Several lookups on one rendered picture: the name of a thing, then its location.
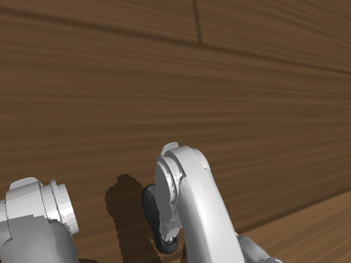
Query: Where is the right robot hand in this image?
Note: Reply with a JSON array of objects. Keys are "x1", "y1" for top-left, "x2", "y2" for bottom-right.
[{"x1": 235, "y1": 232, "x2": 271, "y2": 263}]

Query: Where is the right robot foot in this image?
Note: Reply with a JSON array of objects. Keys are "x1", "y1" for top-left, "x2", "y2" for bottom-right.
[{"x1": 141, "y1": 184, "x2": 178, "y2": 254}]

